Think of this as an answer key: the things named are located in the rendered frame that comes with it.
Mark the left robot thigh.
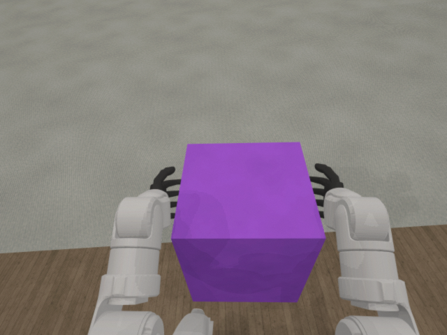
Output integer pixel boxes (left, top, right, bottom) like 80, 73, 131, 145
173, 313, 214, 335

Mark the left robot forearm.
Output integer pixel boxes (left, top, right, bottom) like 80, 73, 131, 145
88, 189, 171, 335

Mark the left robot shin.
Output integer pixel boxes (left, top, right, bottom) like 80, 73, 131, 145
191, 308, 205, 314

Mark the right robot hand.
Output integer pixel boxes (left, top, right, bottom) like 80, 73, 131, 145
309, 163, 344, 218

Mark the carton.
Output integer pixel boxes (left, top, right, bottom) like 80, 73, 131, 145
171, 142, 326, 302

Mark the right robot upper arm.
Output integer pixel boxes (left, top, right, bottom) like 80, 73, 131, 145
335, 315, 416, 335

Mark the left robot hand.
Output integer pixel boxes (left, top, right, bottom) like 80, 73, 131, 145
150, 167, 181, 219

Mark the right robot forearm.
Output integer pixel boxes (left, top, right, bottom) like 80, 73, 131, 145
323, 188, 420, 335

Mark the left robot upper arm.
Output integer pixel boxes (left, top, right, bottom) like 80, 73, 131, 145
90, 311, 164, 335

